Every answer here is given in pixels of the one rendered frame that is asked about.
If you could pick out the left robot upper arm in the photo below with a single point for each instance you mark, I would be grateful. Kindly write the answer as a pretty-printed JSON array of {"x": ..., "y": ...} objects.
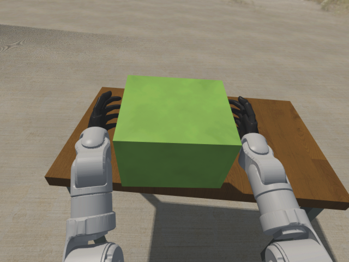
[{"x": 98, "y": 252}]

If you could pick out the robot left hand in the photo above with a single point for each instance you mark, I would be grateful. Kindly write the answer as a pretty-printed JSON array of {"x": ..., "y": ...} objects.
[{"x": 98, "y": 117}]

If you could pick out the carton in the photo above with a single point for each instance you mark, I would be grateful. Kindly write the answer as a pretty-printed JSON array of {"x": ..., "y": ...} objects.
[{"x": 175, "y": 132}]

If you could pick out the robot right forearm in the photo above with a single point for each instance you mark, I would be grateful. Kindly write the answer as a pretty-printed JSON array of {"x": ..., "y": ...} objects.
[{"x": 280, "y": 213}]

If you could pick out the table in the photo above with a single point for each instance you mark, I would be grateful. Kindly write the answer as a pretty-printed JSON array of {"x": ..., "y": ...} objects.
[{"x": 314, "y": 182}]

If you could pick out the right robot upper arm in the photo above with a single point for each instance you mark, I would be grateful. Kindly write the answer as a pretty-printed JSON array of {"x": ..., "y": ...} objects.
[{"x": 306, "y": 250}]

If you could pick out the robot left forearm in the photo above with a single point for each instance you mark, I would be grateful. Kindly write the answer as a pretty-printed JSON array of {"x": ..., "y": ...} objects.
[{"x": 90, "y": 188}]

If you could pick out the robot right hand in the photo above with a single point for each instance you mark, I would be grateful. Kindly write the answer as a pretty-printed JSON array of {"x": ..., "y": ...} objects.
[{"x": 246, "y": 122}]

